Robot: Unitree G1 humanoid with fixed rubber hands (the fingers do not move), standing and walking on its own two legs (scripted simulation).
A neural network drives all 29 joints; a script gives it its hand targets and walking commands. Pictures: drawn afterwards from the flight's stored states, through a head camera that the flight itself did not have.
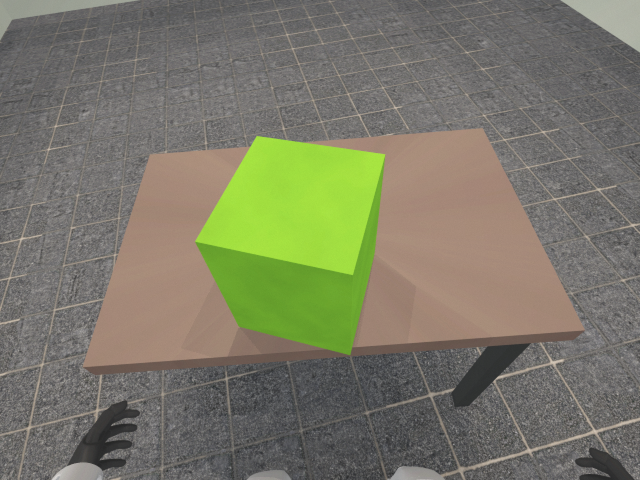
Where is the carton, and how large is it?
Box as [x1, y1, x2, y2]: [195, 136, 384, 354]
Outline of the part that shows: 257,136 195,242 239,326 349,354 374,253 384,154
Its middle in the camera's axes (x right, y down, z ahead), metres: -0.02 +0.02 +0.62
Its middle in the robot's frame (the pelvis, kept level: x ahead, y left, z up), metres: +0.44 +0.06 -0.03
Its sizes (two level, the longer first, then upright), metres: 0.210 0.200 0.250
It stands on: a table, 0.60 m high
